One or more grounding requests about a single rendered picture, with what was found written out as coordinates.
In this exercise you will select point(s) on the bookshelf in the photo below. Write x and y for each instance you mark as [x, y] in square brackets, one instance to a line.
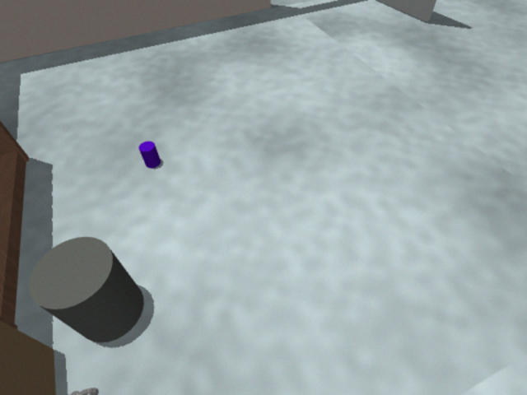
[12, 183]

